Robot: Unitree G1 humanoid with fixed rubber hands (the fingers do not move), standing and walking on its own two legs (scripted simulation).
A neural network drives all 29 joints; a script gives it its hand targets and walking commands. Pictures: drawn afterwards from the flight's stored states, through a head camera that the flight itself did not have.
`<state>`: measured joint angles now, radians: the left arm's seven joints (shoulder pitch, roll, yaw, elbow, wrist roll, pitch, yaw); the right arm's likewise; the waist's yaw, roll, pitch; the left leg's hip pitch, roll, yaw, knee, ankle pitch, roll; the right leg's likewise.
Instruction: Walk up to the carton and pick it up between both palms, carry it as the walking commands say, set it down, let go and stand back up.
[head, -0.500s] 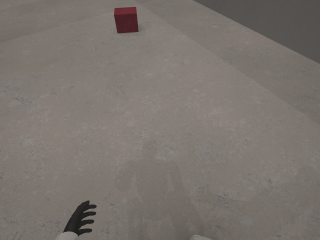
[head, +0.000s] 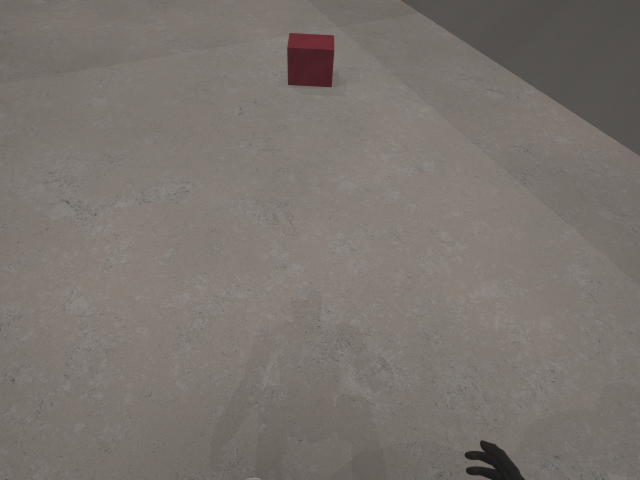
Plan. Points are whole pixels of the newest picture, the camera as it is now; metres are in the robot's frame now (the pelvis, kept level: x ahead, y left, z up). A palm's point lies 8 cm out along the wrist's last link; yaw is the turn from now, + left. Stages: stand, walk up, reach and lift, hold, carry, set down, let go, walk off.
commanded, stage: walk up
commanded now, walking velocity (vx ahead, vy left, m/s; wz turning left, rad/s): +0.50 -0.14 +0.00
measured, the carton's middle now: (310, 60) +2.36 +0.14 -0.65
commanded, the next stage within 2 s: none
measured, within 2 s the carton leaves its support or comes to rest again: neither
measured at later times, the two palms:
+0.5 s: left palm (220, 318) +0.37 +0.19 -0.11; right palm out of the picture +0.15 -0.30 -0.14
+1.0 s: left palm (168, 325) +0.37 +0.28 -0.14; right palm (438, 234) +0.58 -0.20 -0.11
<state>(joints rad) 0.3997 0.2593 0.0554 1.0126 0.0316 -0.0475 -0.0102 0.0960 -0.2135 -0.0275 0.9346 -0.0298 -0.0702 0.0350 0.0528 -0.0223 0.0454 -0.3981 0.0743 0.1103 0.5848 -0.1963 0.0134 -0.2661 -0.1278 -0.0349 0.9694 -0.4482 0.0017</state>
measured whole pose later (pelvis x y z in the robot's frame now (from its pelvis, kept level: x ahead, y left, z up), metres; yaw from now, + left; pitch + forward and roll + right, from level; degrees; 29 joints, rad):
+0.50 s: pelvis +0.22 -0.05 +0.00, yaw +0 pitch +2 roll +1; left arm 0.08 0.20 0.05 0.92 0.03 -0.07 -0.02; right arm 0.43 -0.23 -0.05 1.06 -0.02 -0.05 0.00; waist -0.05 0.03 0.04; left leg -0.23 0.07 0.02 0.92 -0.49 -0.03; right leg -0.42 -0.09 -0.14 0.60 -0.20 -0.02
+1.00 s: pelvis +0.44 +0.03 +0.00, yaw +0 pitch +1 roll -1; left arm 0.44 0.23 0.05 1.05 0.03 -0.05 -0.01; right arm 0.08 -0.21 -0.03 0.95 -0.03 -0.07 0.04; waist 0.06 -0.02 0.05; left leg -0.40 0.08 0.12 0.59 -0.19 0.01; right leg -0.22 -0.14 -0.05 0.93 -0.47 0.01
